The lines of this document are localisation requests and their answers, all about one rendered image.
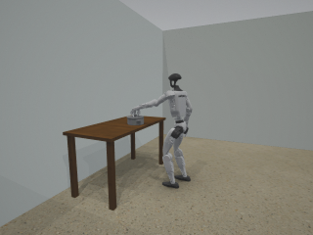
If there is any robot left thigh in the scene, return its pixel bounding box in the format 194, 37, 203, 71
162, 127, 181, 160

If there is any pot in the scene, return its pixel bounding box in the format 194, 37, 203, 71
127, 117, 144, 125

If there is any left robot hand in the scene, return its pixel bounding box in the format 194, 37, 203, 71
130, 106, 141, 117

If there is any table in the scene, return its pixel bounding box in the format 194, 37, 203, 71
63, 116, 166, 211

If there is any lid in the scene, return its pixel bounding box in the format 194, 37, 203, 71
127, 116, 144, 119

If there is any right robot shin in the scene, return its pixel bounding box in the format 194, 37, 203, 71
173, 152, 187, 177

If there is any robot right upper arm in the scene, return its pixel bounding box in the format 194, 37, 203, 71
184, 91, 193, 113

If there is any robot left upper arm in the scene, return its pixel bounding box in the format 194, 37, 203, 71
154, 90, 175, 107

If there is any robot right forearm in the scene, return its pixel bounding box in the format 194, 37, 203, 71
183, 111, 192, 125

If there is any robot left forearm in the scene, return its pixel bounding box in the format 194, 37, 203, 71
138, 99, 157, 110

